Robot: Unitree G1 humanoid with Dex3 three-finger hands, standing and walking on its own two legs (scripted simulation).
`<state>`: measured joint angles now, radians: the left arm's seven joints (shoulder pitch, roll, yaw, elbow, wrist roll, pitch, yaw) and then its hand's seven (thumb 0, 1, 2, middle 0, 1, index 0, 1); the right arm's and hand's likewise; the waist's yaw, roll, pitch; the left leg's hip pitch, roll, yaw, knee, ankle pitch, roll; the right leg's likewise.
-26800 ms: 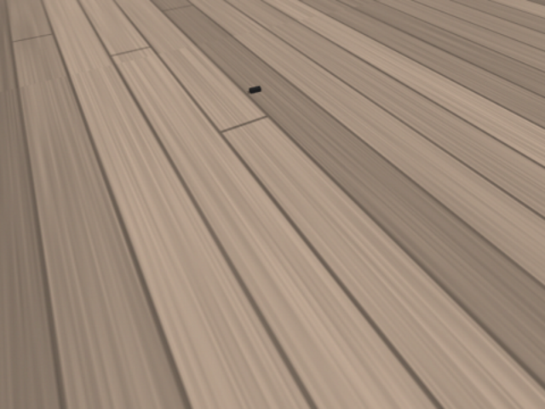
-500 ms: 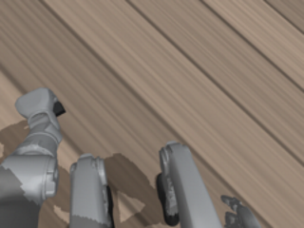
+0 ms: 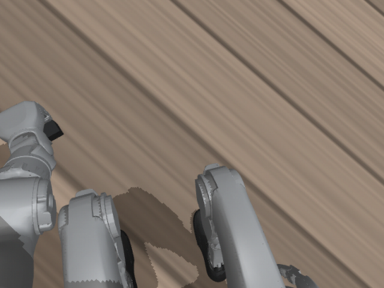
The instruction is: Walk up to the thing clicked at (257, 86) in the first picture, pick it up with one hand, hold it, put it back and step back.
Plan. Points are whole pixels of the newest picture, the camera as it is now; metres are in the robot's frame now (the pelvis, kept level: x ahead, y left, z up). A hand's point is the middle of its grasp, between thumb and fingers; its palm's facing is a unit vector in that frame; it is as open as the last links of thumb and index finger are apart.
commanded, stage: crouch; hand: left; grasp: from above
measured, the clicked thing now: (42, 136) +0.48 +0.27 -0.20
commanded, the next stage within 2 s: lower in 0.30 s
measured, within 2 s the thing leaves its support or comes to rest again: rests again in 1.48 s
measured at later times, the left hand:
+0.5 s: hand (44, 138) +0.47 +0.26 -0.20, palm faces -0.39 -0.21 -0.90, open 6.3 cm
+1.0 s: hand (58, 139) +0.48 +0.25 -0.26, palm faces -0.40 -0.21 -0.89, open 6.5 cm
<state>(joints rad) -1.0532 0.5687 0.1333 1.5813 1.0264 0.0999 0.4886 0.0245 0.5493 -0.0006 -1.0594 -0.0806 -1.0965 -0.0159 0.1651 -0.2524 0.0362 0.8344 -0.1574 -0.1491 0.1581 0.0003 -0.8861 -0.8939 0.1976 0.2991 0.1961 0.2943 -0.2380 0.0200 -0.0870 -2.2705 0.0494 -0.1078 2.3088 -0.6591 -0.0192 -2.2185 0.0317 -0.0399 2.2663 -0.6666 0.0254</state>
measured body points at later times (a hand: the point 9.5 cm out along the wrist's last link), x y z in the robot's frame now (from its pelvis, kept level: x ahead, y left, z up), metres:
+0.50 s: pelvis +0.00 +0.00 -0.03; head +0.25 +0.05 +0.35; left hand +0.49 +0.27 -0.15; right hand +0.02 -0.26 -0.14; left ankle +0.09 +0.13 -0.32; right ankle +0.10 -0.12 -0.32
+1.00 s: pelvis +0.01 +0.00 -0.05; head +0.28 +0.05 +0.31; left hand +0.50 +0.26 -0.21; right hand +0.01 -0.25 -0.14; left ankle +0.09 +0.13 -0.32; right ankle +0.10 -0.12 -0.32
